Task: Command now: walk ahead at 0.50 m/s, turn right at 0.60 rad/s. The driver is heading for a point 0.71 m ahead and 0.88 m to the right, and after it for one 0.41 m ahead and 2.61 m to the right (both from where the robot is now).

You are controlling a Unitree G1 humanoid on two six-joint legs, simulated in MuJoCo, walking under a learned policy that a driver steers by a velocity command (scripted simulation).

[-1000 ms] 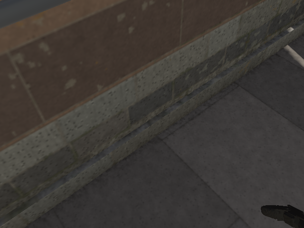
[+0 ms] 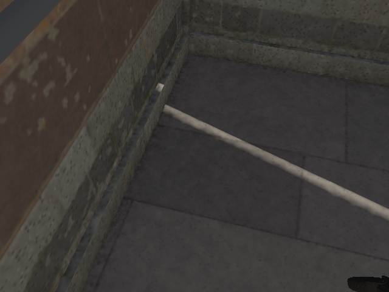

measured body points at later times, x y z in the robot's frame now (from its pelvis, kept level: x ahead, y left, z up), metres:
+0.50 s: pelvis +0.26 -0.07 -0.01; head +0.28 -0.08 +0.44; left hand +0.55 +0.09 -0.07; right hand +0.15 -0.34 -0.14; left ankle +0.11 +0.12 -0.72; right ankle +0.35 -0.20 -0.72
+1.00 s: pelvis +0.54 -0.19 +0.00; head +0.56 -0.21 +0.45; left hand +0.70 +0.06 -0.12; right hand +0.61 -0.52 -0.07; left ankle +0.71 -0.17 -0.73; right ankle +0.35 -0.20 -0.72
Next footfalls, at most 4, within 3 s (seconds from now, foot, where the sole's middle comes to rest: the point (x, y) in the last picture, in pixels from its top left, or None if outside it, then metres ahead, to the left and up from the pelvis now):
0.52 right None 0.38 -0.21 -0.76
0.98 left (264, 222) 0.74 -0.19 -0.76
1.48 right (360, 217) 0.79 -0.55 -0.76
1.98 left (357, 150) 1.12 -0.61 -0.76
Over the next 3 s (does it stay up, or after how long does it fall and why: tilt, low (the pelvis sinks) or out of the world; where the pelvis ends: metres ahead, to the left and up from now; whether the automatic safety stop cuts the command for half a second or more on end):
stays up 0.95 -0.62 0.02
